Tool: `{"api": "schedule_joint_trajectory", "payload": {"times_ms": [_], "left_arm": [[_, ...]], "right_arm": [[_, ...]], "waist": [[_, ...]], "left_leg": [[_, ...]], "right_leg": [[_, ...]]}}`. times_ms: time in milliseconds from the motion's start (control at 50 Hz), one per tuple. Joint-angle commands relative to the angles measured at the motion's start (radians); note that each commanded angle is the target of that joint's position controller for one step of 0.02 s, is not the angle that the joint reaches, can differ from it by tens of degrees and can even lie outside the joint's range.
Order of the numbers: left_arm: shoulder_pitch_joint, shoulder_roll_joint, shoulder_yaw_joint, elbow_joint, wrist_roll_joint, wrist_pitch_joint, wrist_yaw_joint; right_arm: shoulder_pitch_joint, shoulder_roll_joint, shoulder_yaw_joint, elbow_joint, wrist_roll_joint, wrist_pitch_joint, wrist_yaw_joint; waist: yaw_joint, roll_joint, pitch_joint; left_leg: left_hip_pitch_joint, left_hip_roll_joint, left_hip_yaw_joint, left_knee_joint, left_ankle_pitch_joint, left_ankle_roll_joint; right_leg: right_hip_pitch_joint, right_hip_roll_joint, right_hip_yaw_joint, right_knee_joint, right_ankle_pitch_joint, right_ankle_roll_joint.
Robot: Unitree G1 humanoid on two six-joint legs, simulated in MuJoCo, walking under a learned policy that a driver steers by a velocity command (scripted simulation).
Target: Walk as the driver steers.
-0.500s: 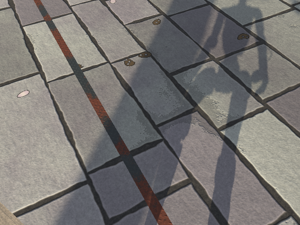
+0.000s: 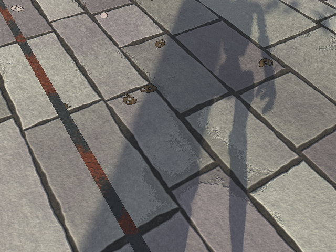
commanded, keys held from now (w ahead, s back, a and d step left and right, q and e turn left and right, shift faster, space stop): w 0.40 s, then w+q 0.60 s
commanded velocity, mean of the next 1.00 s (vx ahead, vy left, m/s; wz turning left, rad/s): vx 0.50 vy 0.00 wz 0.23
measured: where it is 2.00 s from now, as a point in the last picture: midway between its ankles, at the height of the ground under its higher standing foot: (131, 137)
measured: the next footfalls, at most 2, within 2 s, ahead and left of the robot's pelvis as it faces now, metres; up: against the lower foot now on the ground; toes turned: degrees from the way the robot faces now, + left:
right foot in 0.34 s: +0.37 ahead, -0.16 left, +0.00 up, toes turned -3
left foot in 0.90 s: +0.66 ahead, +0.10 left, +0.00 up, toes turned +16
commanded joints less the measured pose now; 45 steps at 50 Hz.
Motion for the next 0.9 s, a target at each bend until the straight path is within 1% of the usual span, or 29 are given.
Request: {"api": "schedule_joint_trajectory", "payload": {"times_ms": [20,60,120,180,220,260,280,300,320,340,360,380,400,420,440,460,480,500,520,560,620,680,720,760,800,840,860,880,900], "left_arm": [[0.015,0.045,0.015,-0.044,0.012,0.008,0.005],[-0.053,0.035,0.014,-0.066,0.014,0.004,0.000],[-0.161,0.017,0.005,-0.095,0.009,-0.004,-0.010],[-0.245,0.017,-0.001,-0.122,0.002,-0.008,-0.022],[-0.287,0.024,-0.003,-0.145,-0.001,-0.014,-0.034],[-0.289,0.041,0.000,-0.157,-0.003,-0.021,-0.046],[-0.261,0.056,0.006,-0.153,-0.004,-0.024,-0.049],[-0.200,0.079,0.018,-0.139,-0.003,-0.026,-0.048],[-0.065,0.113,0.039,-0.097,0.000,-0.027,-0.045],[0.124,0.174,0.064,-0.046,0.008,-0.026,-0.037],[0.265,0.274,0.090,-0.016,0.022,-0.018,-0.031],[0.268,0.209,0.066,-0.013,0.011,-0.015,-0.033],[0.181,0.154,0.047,-0.024,0.004,-0.018,-0.032],[0.089,0.114,0.036,-0.050,0.007,-0.019,-0.029],[0.020,0.078,0.025,-0.059,0.015,-0.022,-0.031],[-0.014,0.050,0.016,-0.059,0.025,-0.030,-0.033],[-0.022,0.041,0.015,-0.050,0.031,-0.033,-0.035],[-0.011,0.047,0.018,-0.039,0.033,-0.037,-0.034],[0.002,0.062,0.022,-0.029,0.034,-0.041,-0.029],[0.024,0.086,0.028,-0.015,0.038,-0.045,-0.016],[0.040,0.094,0.028,-0.010,0.037,-0.042,0.000],[0.062,0.105,0.027,-0.007,0.031,-0.038,0.012],[0.109,0.113,0.030,0.009,0.025,-0.030,0.016],[0.145,0.121,0.034,0.020,0.019,-0.013,0.018],[0.152,0.135,0.040,0.021,0.012,0.005,0.020],[0.119,0.163,0.048,0.003,0.007,0.019,0.027],[0.105,0.178,0.053,-0.006,0.006,0.027,0.031],[0.083,0.186,0.053,-0.015,0.005,0.034,0.034],[0.075,0.180,0.048,-0.031,0.006,0.031,0.035]], "right_arm": [[0.002,-0.144,-0.029,-0.038,0.001,-0.015,-0.016],[0.028,-0.144,-0.028,-0.028,0.005,-0.007,-0.026],[0.072,-0.154,-0.028,-0.010,0.012,-0.003,-0.034],[0.128,-0.159,-0.031,0.020,0.018,0.006,-0.037],[0.151,-0.162,-0.035,0.037,0.021,0.017,-0.040],[0.146,-0.171,-0.042,0.044,0.024,0.027,-0.045],[0.134,-0.178,-0.045,0.043,0.024,0.031,-0.046],[0.112,-0.188,-0.048,0.038,0.024,0.036,-0.047],[0.092,-0.178,-0.043,0.033,0.024,0.042,-0.047],[0.090,-0.149,-0.029,0.016,0.014,0.043,-0.047],[0.208,-0.038,0.005,0.002,0.007,0.025,-0.036],[0.187,-0.052,0.007,0.013,0.019,-0.002,-0.030],[0.095,-0.138,-0.017,-0.014,0.048,-0.020,-0.026],[0.031,-0.149,-0.019,-0.029,0.058,-0.025,-0.029],[-0.001,-0.143,-0.025,-0.031,0.049,-0.018,-0.037],[0.013,-0.131,-0.033,-0.024,0.041,-0.001,-0.044],[0.041,-0.104,-0.031,-0.016,0.040,0.016,-0.045],[0.058,-0.079,-0.029,-0.009,0.041,0.030,-0.045],[0.054,-0.071,-0.030,-0.014,0.041,0.040,-0.047],[0.002,-0.080,-0.036,-0.035,0.036,0.048,-0.048],[-0.066,-0.076,-0.039,-0.060,0.029,0.042,-0.038],[-0.168,-0.056,-0.028,-0.096,0.025,0.038,-0.020],[-0.233,-0.042,-0.018,-0.127,0.024,0.038,-0.008],[-0.283,-0.039,-0.013,-0.162,0.025,0.040,0.006],[-0.309,-0.046,-0.014,-0.196,0.028,0.041,0.021],[-0.273,-0.075,-0.027,-0.214,0.029,0.043,0.033],[-0.208,-0.103,-0.041,-0.209,0.030,0.046,0.035],[-0.078,-0.146,-0.065,-0.184,0.033,0.047,0.032],[0.086,-0.219,-0.101,-0.147,0.033,0.052,0.016]], "waist": [[0.034,0.083,0.003],[0.019,0.088,0.016],[-0.015,0.094,0.039],[-0.043,0.093,0.066],[-0.048,0.095,0.080],[-0.030,0.104,0.073],[-0.009,0.115,0.053],[0.029,0.132,0.012],[0.100,0.127,-0.067],[0.168,0.085,-0.199],[0.142,-0.144,-0.357],[0.147,-0.197,-0.415],[0.138,-0.145,-0.267],[0.112,-0.074,-0.168],[0.081,-0.018,-0.094],[0.044,-0.036,-0.061],[0.025,-0.056,-0.049],[0.016,-0.056,-0.038],[0.010,-0.051,-0.021],[0.014,-0.028,0.007],[0.026,-0.017,0.020],[0.060,-0.008,0.048],[0.087,0.006,0.073],[0.104,0.013,0.090],[0.098,0.004,0.092],[0.055,-0.035,0.042],[0.012,-0.058,-0.006],[-0.063,-0.055,-0.078],[-0.143,-0.003,-0.166]], "left_leg": [[0.052,0.280,-0.221,-0.204,0.205,0.163],[0.068,0.260,-0.179,-0.212,0.205,0.145],[0.076,0.236,-0.128,-0.224,0.175,0.121],[0.152,0.260,-0.124,-0.207,0.160,0.119],[0.228,0.293,-0.130,-0.173,0.186,0.116],[0.287,0.322,-0.137,-0.126,0.255,0.103],[0.301,0.326,-0.135,-0.091,0.334,0.093],[0.301,0.317,-0.123,-0.020,0.495,0.080],[0.268,0.273,-0.086,0.136,0.628,0.057],[0.108,0.219,-0.048,0.385,0.519,0.024],[-0.313,0.054,-0.013,0.798,0.082,-0.056],[-0.468,-0.002,-0.160,0.967,-0.431,-0.054],[-0.565,0.065,-0.190,1.036,-0.394,-0.032],[-0.561,0.122,-0.164,1.006,-0.300,-0.019],[-0.516,0.161,-0.150,0.937,-0.223,-0.021],[-0.449,0.194,-0.160,0.879,-0.172,-0.019],[-0.395,0.203,-0.166,0.854,-0.146,-0.021],[-0.377,0.206,-0.166,0.838,-0.130,-0.024],[-0.393,0.206,-0.171,0.820,-0.099,-0.029],[-0.467,0.201,-0.195,0.749,-0.008,-0.040],[-0.511,0.180,-0.196,0.591,0.160,-0.047],[-0.481,0.167,-0.122,0.435,0.264,-0.046],[-0.507,0.162,-0.096,0.372,0.262,-0.038],[-0.553,0.155,-0.074,0.329,0.209,-0.026],[-0.559,0.138,-0.039,0.305,0.117,-0.006],[-0.445,0.082,0.023,0.301,0.016,0.028],[-0.343,0.042,0.051,0.309,-0.033,0.049],[-0.164,0.000,0.064,0.268,-0.013,0.080],[0.126,0.020,-0.032,0.209,0.030,0.127]], "right_leg": [[-0.110,-0.046,0.030,-0.112,0.129,0.024],[-0.127,-0.038,0.021,-0.236,0.239,0.032],[-0.084,-0.004,-0.014,-0.411,0.361,0.033],[-0.088,0.017,-0.025,-0.501,0.362,0.027],[-0.113,0.022,-0.019,-0.539,0.317,0.010],[-0.094,0.032,-0.021,-0.568,0.244,-0.015],[-0.040,0.047,-0.033,-0.578,0.208,-0.028],[0.065,0.078,-0.061,-0.585,0.181,-0.044],[0.253,0.113,-0.089,-0.602,0.191,-0.069],[0.552,0.036,-0.003,-0.560,0.216,-0.118],[0.964,-0.227,0.446,-0.605,0.074,-0.283],[1.010,-0.287,0.714,-0.767,-0.012,-0.312],[0.895,-0.250,0.579,-0.781,-0.050,-0.254],[0.739,-0.222,0.428,-0.800,0.002,-0.215],[0.586,-0.186,0.320,-0.840,0.064,-0.191],[0.487,-0.152,0.237,-0.877,0.099,-0.165],[0.426,-0.136,0.188,-0.909,0.109,-0.158],[0.391,-0.130,0.146,-0.934,0.135,-0.162],[0.376,-0.129,0.107,-0.954,0.165,-0.167],[0.392,-0.131,0.049,-0.974,0.221,-0.167],[0.438,-0.115,-0.044,-0.981,0.289,-0.140],[0.458,-0.105,-0.126,-0.996,0.299,-0.117],[0.531,-0.127,-0.151,-0.984,0.324,-0.114],[0.630,-0.155,-0.171,-0.944,0.378,-0.112],[0.701,-0.181,-0.190,-0.883,0.497,-0.102],[0.723,-0.185,-0.223,-0.764,0.824,-0.079],[0.719,-0.181,-0.236,-0.654,0.985,-0.067],[0.674,-0.157,-0.253,-0.476,1.040,-0.045],[0.494,-0.114,-0.259,-0.217,0.861,-0.004]]}}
